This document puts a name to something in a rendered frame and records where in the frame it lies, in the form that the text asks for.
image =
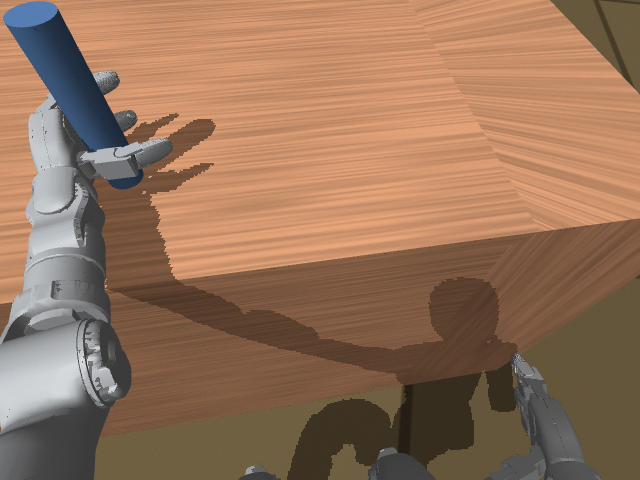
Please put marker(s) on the right robot hand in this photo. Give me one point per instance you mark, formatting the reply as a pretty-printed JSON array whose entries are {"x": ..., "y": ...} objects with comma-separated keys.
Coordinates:
[{"x": 553, "y": 438}]

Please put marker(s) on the left robot hand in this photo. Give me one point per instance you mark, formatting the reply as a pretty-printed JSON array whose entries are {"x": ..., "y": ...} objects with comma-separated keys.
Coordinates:
[{"x": 54, "y": 142}]

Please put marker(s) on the left robot arm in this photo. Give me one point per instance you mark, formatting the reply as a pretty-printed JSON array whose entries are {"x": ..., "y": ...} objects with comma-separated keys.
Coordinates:
[{"x": 61, "y": 363}]

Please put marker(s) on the can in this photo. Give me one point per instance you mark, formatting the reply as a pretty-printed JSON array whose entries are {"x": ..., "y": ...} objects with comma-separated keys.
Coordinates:
[{"x": 44, "y": 37}]

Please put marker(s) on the right robot arm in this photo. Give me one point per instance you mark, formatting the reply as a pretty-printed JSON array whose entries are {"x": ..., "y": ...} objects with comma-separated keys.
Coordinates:
[{"x": 570, "y": 470}]

